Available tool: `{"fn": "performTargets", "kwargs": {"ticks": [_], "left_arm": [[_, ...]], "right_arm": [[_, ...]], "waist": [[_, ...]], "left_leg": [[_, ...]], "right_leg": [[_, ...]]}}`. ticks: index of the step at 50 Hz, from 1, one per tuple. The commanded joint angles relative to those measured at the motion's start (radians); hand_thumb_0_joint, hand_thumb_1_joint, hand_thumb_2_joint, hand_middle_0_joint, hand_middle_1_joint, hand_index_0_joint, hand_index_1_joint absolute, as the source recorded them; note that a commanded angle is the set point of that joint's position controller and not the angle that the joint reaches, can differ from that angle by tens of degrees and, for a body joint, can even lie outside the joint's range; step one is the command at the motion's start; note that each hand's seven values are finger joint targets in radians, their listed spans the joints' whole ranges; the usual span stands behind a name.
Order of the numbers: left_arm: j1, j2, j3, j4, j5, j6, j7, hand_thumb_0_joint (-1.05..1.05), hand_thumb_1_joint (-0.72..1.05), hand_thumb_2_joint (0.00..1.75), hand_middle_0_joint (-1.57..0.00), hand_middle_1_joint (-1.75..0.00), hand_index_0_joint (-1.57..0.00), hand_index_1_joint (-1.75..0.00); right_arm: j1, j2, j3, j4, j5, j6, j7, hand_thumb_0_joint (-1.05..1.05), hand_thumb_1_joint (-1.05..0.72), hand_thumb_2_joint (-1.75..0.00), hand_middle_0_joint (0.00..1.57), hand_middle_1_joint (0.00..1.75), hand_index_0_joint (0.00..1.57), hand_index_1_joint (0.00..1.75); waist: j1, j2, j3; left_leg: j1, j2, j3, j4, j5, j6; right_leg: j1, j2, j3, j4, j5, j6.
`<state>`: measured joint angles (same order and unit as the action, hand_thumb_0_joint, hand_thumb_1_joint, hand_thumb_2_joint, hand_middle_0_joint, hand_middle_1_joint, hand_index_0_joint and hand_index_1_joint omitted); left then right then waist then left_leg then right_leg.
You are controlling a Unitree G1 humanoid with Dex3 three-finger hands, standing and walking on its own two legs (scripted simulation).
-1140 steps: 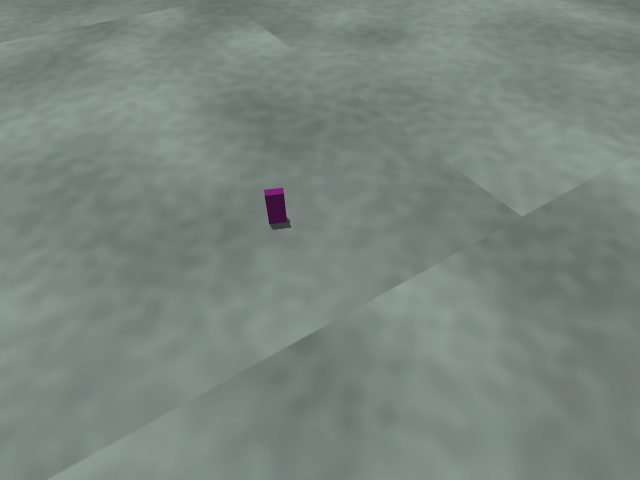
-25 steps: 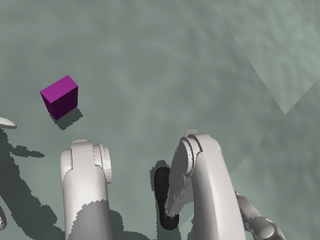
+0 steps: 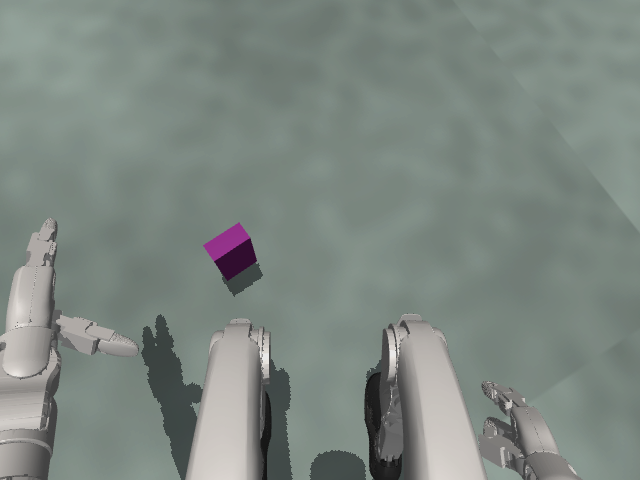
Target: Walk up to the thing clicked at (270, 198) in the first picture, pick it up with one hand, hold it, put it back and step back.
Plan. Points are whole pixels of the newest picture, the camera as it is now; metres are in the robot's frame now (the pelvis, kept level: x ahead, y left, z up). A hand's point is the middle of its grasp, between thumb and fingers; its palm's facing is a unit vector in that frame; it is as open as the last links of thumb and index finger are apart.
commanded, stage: home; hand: left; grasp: from the side
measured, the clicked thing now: (232, 254) +0.47 +0.18 -0.39
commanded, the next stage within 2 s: none
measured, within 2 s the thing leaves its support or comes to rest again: neither
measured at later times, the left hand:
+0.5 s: hand (70, 329) +0.27 +0.21 +0.11, palm faces +0.15 -0.92 -0.35, open 17.6 cm
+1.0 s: hand (28, 368) +0.25 +0.19 +0.19, palm faces +0.16 -0.94 -0.30, open 17.5 cm
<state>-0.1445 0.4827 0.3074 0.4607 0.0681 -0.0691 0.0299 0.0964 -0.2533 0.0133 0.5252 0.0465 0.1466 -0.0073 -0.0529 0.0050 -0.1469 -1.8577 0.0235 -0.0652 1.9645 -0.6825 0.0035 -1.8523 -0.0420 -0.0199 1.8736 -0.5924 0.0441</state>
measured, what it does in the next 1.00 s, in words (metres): rises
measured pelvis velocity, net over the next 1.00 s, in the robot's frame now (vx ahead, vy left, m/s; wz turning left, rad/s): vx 0.09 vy -0.01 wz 0.06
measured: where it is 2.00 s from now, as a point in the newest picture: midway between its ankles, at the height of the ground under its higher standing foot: (318, 455)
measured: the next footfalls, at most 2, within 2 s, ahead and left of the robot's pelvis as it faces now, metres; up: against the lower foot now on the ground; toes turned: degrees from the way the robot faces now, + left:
none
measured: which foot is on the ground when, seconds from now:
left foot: down 0.00-1.00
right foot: down 0.00-1.00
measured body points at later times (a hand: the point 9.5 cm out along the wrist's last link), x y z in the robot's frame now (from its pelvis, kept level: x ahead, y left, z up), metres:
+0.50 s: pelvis +0.07 -0.01 +0.20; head +0.14 +0.01 +0.65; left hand +0.26 +0.26 +0.14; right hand +0.23 -0.25 +0.12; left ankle +0.07 +0.12 -0.44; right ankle +0.10 -0.14 -0.44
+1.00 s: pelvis +0.09 -0.01 +0.25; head +0.11 +0.00 +0.70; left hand +0.23 +0.23 +0.21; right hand +0.28 -0.23 +0.18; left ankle +0.07 +0.12 -0.44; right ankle +0.10 -0.14 -0.44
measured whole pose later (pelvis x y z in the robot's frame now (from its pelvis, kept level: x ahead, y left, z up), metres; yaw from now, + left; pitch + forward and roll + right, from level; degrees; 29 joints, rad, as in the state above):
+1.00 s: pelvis +0.09 -0.01 +0.25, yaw +3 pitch +8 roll -2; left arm 0.47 0.21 -0.01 0.00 -0.01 0.28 0.16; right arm 0.26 -0.20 0.03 0.48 0.01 -0.10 -0.18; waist -0.02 0.04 -0.11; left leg -0.61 0.04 -0.04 0.97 -0.51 -0.02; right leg -0.61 -0.03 -0.06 0.91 -0.45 0.02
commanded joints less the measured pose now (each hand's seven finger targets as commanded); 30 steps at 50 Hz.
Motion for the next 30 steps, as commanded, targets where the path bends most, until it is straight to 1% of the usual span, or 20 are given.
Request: {"fn": "performTargets", "kwargs": {"ticks": [1, 2, 3, 5, 6, 7, 9, 10, 12, 13, 14, 15, 16, 18, 22, 24, 25, 26, 29, 30], "left_arm": [[-0.03, 0.216, 0.067, -0.218, -0.024, 0.01, 0.063, 0.0, -0.54, 0.06, -0.05, -0.06, -0.05, -0.06], [-0.015, 0.189, 0.049, -0.227, -0.028, 0.021, 0.07, 0.0, -0.55, 0.06, -0.05, -0.05, -0.05, -0.05], [0.028, 0.133, 0.01, -0.181, -0.03, 0.036, 0.074, 0.0, -0.56, 0.05, -0.05, -0.05, -0.05, -0.05], [0.024, 0.148, 0.013, -0.222, -0.033, 0.055, 0.087, 0.0, -0.55, 0.06, -0.05, -0.05, -0.05, -0.06], [0.047, 0.12, -0.014, -0.217, -0.036, 0.069, 0.09, 0.0, -0.56, 0.05, -0.05, -0.05, -0.05, -0.05], [0.052, 0.114, -0.017, -0.25, -0.041, 0.079, 0.096, 0.0, -0.58, 0.04, -0.05, -0.05, -0.05, -0.05], [0.116, 0.038, -0.074, -0.186, -0.044, 0.108, 0.103, 0.0, -0.58, 0.04, -0.05, -0.05, -0.05, -0.05], [0.12, 0.056, -0.055, -0.216, -0.049, 0.116, 0.112, 0.0, -0.55, 0.06, -0.05, -0.05, -0.05, -0.06], [0.15, 0.048, -0.069, -0.227, -0.05, 0.138, 0.124, 0.0, -0.58, 0.04, -0.05, -0.05, -0.05, -0.05], [0.158, 0.044, -0.081, -0.26, -0.051, 0.147, 0.129, 0.0, -0.59, 0.03, -0.05, -0.05, -0.05, -0.05], [0.192, 0.002, -0.108, -0.245, -0.056, 0.16, 0.133, 0.0, -0.58, 0.04, -0.05, -0.05, -0.05, -0.05], [0.206, -0.011, -0.117, -0.258, -0.059, 0.171, 0.139, 0.0, -0.58, 0.04, -0.05, -0.05, -0.05, -0.05], [0.211, 0.002, -0.109, -0.297, -0.059, 0.18, 0.146, 0.0, -0.59, 0.04, -0.05, -0.05, -0.05, -0.05], [0.255, -0.035, -0.147, -0.312, -0.061, 0.202, 0.152, 0.0, -0.61, 0.02, -0.04, -0.04, -0.04, -0.04], [0.349, -0.086, -0.193, -0.395, -0.071, 0.245, 0.167, 0.0, -0.57, 0.05, -0.05, -0.05, -0.05, -0.05], [0.364, -0.068, -0.193, -0.499, -0.074, 0.258, 0.174, 0.0, -0.57, 0.04, -0.05, -0.05, -0.05, -0.05], [0.444, -0.126, -0.23, -0.445, -0.076, 0.274, 0.171, 0.0, -0.56, 0.05, -0.05, -0.05, -0.05, -0.05], [0.462, -0.137, -0.244, -0.486, -0.079, 0.281, 0.172, 0.0, -0.58, 0.04, -0.05, -0.05, -0.05, -0.05], [0.515, -0.134, -0.246, -0.589, -0.08, 0.297, 0.175, 0.0, -0.57, 0.05, -0.05, -0.05, -0.05, -0.05], [0.551, -0.15, -0.257, -0.598, -0.082, 0.303, 0.172, 0.0, -0.58, 0.04, -0.05, -0.05, -0.05, -0.05]], "right_arm": [[0.082, -0.172, -0.083, -0.113, 0.003, -0.063, -0.059, 0.0, -0.9, -0.9, 0.2, 0.3, 0.2, 0.3], [0.083, -0.162, -0.079, -0.112, 0.002, -0.074, -0.068, 0.0, -0.9, -0.9, 0.2, 0.3, 0.2, 0.3], [0.081, -0.155, -0.077, -0.115, 0.002, -0.085, -0.075, 0.0, -0.9, -0.9, 0.2, 0.3, 0.2, 0.3], [0.091, -0.151, -0.078, -0.116, 0.003, -0.101, -0.09, 0.0, -0.9, -0.9, 0.2, 0.3, 0.2, 0.3], [0.092, -0.144, -0.073, -0.122, 0.005, -0.109, -0.093, 0.0, -0.9, -0.9, 0.2, 0.3, 0.2, 0.3], [0.105, -0.141, -0.072, -0.119, 0.005, -0.118, -0.097, 0.0, -0.9, -0.9, 0.2, 0.3, 0.2, 0.3], [0.098, -0.126, -0.063, -0.113, 0.001, -0.138, -0.105, 0.0, -0.9, -0.9, 0.2, 0.3, 0.2, 0.3], [0.104, -0.128, -0.063, -0.117, 0.003, -0.145, -0.109, 0.0, -0.9, -0.9, 0.2, 0.3, 0.2, 0.3], [0.103, -0.122, -0.06, -0.123, 0.002, -0.156, -0.118, 0.0, -0.9, -0.9, 0.2, 0.3, 0.2, 0.3], [0.107, -0.115, -0.054, -0.122, 0.001, -0.161, -0.122, 0.0, -0.9, -0.9, 0.2, 0.3, 0.2, 0.3], [0.101, -0.115, -0.054, -0.129, 0.001, -0.167, -0.125, 0.0, -0.9, -0.9, 0.2, 0.3, 0.2, 0.3], [0.107, -0.109, -0.05, -0.127, 0.001, -0.174, -0.131, 0.0, -0.9, -0.9, 0.2, 0.3, 0.2, 0.3], [0.119, -0.109, -0.052, -0.128, 0.002, -0.18, -0.137, 0.0, -0.9, -0.9, 0.2, 0.3, 0.2, 0.3], [0.123, -0.102, -0.048, -0.132, 0.0, -0.187, -0.146, 0.0, -0.9, -0.9, 0.2, 0.3, 0.2, 0.3], [0.13, -0.088, -0.04, -0.147, -0.004, -0.201, -0.164, 0.0, -0.9, -0.9, 0.2, 0.3, 0.2, 0.3], [0.144, -0.083, -0.04, -0.158, -0.003, -0.207, -0.175, 0.0, -0.9, -0.9, 0.2, 0.3, 0.2, 0.3], [0.138, -0.078, -0.037, -0.166, -0.004, -0.212, -0.177, 0.0, -0.9, -0.9, 0.2, 0.3, 0.2, 0.3], [0.136, -0.073, -0.035, -0.173, -0.006, -0.218, -0.182, 0.0, -0.9, -0.9, 0.2, 0.3, 0.2, 0.3], [0.136, -0.069, -0.034, -0.182, -0.011, -0.234, -0.191, 0.0, -0.9, -0.9, 0.2, 0.3, 0.2, 0.3], [0.132, -0.068, -0.033, -0.192, -0.012, -0.239, -0.193, 0.0, -0.9, -0.9, 0.2, 0.3, 0.2, 0.3]], "waist": [[0.005, 0.123, -0.576], [0.002, 0.113, -0.551], [-0.01, 0.11, -0.511], [0.003, 0.083, -0.506], [0.001, 0.085, -0.495], [0.002, 0.077, -0.499], [-0.014, 0.06, -0.417], [0.002, 0.049, -0.431], [0.006, 0.039, -0.413], [0.012, 0.055, -0.405], [0.007, 0.054, -0.37], [0.011, 0.061, -0.362], [0.016, 0.063, -0.368], [0.007, 0.062, -0.324], [0.015, 0.08, -0.259], [0.023, 0.089, -0.249], [0.012, 0.069, -0.201], [0.014, 0.071, -0.184], [0.027, 0.056, -0.171], [0.025, 0.059, -0.142]], "left_leg": [[0.551, -0.016, 0.015, -0.425, 0.134, 0.02], [0.563, -0.016, 0.023, -0.445, 0.148, 0.021], [0.582, -0.018, 0.026, -0.469, 0.169, 0.021], [0.624, -0.018, 0.04, -0.51, 0.181, 0.026], [0.65, -0.017, 0.047, -0.534, 0.197, 0.025], [0.689, -0.017, 0.044, -0.562, 0.212, 0.024], [0.718, -0.015, 0.044, -0.611, 0.237, 0.024], [0.749, -0.017, 0.043, -0.639, 0.242, 0.023], [0.801, -0.018, 0.05, -0.691, 0.262, 0.023], [0.832, -0.016, 0.051, -0.719, 0.286, 0.02], [0.862, -0.016, 0.05, -0.75, 0.274, 0.018], [0.895, -0.015, 0.049, -0.775, 0.293, 0.015], [0.933, -0.014, 0.05, -0.8, 0.318, 0.014], [0.989, -0.011, 0.05, -0.849, 0.355, 0.01], [1.104, -0.012, 0.054, -0.958, 0.379, 0.002], [1.162, -0.012, 0.053, -1.004, 0.403, 0.001], [1.171, -0.011, 0.053, -1.026, 0.394, 0.0], [1.178, -0.012, 0.054, -1.043, 0.394, 0.001], [1.223, -0.01, 0.047, -1.085, 0.409, 0.0], [1.228, -0.009, 0.046, -1.098, 0.412, -0.002]], "right_leg": [[0.477, 0.035, -0.018, -0.332, 0.087, -0.07], [0.51, 0.036, -0.018, -0.365, 0.099, -0.07], [0.541, 0.033, -0.018, -0.399, 0.121, -0.07], [0.619, 0.035, -0.012, -0.467, 0.128, -0.067], [0.667, 0.034, -0.008, -0.499, 0.143, -0.066], [0.712, 0.033, -0.008, -0.528, 0.16, -0.066], [0.758, 0.034, -0.01, -0.583, 0.187, -0.064], [0.802, 0.033, -0.011, -0.608, 0.19, -0.064], [0.878, 0.033, -0.006, -0.668, 0.212, -0.061], [0.913, 0.032, -0.006, -0.69, 0.232, -0.062], [0.922, 0.033, -0.009, -0.718, 0.223, -0.062], [0.953, 0.035, -0.012, -0.739, 0.237, -0.062], [0.991, 0.035, -0.011, -0.767, 0.258, -0.062], [1.038, 0.037, -0.014, -0.812, 0.295, -0.06], [1.131, 0.042, -0.028, -0.902, 0.316, -0.056], [1.188, 0.044, -0.032, -0.946, 0.334, -0.056], [1.193, 0.048, -0.037, -0.965, 0.326, -0.055], [1.208, 0.051, -0.041, -0.983, 0.329, -0.054], [1.257, 0.054, -0.049, -1.018, 0.337, -0.056], [1.26, 0.057, -0.055, -1.025, 0.336, -0.056]]}}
